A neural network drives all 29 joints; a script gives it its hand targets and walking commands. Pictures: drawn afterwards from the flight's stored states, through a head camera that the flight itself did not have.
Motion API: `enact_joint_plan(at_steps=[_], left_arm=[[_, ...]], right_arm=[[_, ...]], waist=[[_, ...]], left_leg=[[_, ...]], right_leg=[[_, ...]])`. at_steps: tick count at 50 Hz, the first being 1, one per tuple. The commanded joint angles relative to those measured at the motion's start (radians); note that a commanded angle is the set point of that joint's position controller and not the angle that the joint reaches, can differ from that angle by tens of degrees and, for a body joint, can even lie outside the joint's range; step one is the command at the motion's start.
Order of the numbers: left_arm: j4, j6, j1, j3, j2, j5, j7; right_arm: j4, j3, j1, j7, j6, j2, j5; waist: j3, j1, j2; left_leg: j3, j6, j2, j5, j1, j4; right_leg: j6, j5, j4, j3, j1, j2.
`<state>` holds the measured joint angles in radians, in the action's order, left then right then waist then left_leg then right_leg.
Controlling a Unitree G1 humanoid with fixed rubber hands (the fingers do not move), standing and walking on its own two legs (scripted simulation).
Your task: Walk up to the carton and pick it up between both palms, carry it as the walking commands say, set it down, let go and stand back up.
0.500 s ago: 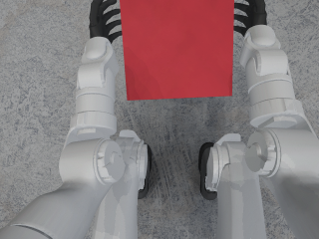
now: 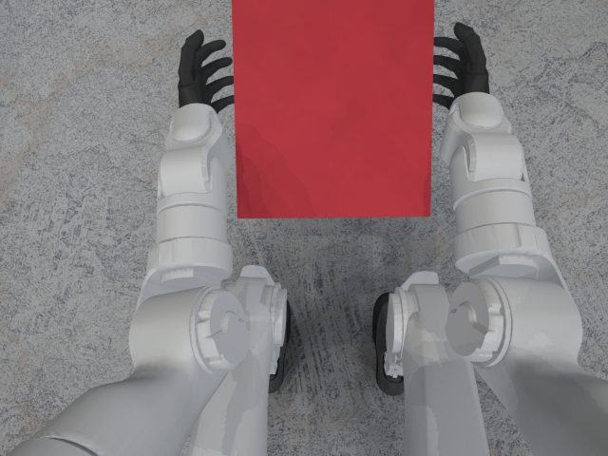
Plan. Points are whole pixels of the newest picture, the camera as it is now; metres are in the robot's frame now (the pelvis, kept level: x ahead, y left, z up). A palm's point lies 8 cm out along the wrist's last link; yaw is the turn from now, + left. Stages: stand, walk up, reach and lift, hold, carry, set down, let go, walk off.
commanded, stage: reach and lift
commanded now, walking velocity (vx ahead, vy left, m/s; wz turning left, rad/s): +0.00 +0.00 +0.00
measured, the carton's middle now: (329, 105) +0.54 +0.02 -0.15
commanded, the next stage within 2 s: none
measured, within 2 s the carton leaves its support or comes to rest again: neither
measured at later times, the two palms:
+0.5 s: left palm (166, 94) +0.48 +0.16 +0.01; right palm (505, 78) +0.50 -0.14 +0.00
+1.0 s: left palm (118, 75) +0.46 +0.16 +0.09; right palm (561, 53) +0.48 -0.14 +0.08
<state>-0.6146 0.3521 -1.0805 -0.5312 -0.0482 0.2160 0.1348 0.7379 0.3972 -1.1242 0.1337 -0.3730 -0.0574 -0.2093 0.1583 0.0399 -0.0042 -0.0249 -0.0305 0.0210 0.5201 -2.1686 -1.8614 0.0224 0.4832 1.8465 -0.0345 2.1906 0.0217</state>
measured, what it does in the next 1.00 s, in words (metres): rises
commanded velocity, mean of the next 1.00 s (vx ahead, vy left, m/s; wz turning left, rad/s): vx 0.00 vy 0.00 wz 0.00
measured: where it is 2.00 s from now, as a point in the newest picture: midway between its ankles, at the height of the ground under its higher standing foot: (330, 360)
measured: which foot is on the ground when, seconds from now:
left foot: down 0.00-1.00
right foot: down 0.00-1.00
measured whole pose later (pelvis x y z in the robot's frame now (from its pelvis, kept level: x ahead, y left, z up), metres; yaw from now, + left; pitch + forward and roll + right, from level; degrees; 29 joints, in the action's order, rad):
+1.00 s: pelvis +0.03 +0.00 +0.13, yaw +0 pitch +40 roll +1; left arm -0.53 0.37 -0.81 -0.54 -0.14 0.29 0.03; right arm 0.65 0.44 -0.85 0.05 -0.38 0.04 -0.28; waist 0.24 0.05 -0.01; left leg -0.03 -0.03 0.01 0.47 -1.66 -1.43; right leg 0.01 0.44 1.42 -0.04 1.68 0.02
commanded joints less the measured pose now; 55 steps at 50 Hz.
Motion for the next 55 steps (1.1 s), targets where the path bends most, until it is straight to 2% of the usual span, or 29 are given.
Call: enact_joint_plan(at_steps=[1, 15, 36, 55], left_arm=[[-0.106, 0.017, -0.603, 0.529, -0.949, -0.148, -0.363], [-0.096, 0.032, -0.561, 0.508, -0.967, -0.123, -0.372], [-0.059, 0.024, -0.378, 0.560, -1.023, -0.106, -0.390], [-0.043, 0.033, -0.255, 0.561, -1.044, -0.075, -0.415]], right_arm=[[-0.016, -0.468, -0.628, -0.352, 0.038, 0.994, 0.163], [0.014, -0.430, -0.567, -0.363, 0.020, 1.023, 0.133], [-0.036, -0.472, -0.401, -0.372, 0.034, 1.076, 0.119], [-0.056, -0.469, -0.274, -0.393, 0.018, 1.106, 0.084]], waist=[[1.075, 0.012, -0.045], [1.002, 0.009, -0.046], [0.985, 0.017, -0.045], [0.867, 0.016, -0.041]], left_leg=[[0.114, 0.004, 0.139, -0.242, 0.559, 0.190], [0.103, 0.009, 0.140, -0.175, 0.651, 0.307], [0.079, 0.008, 0.143, -0.291, 0.846, 0.470], [0.066, 0.013, 0.140, -0.273, 1.006, 0.654]], right_leg=[[-0.015, -0.214, -0.173, 0.101, -0.667, 0.144], [-0.015, -0.138, -0.291, 0.095, -0.748, 0.147], [-0.010, -0.253, -0.455, 0.078, -0.935, 0.156], [-0.007, -0.241, -0.638, 0.057, -1.104, 0.147]])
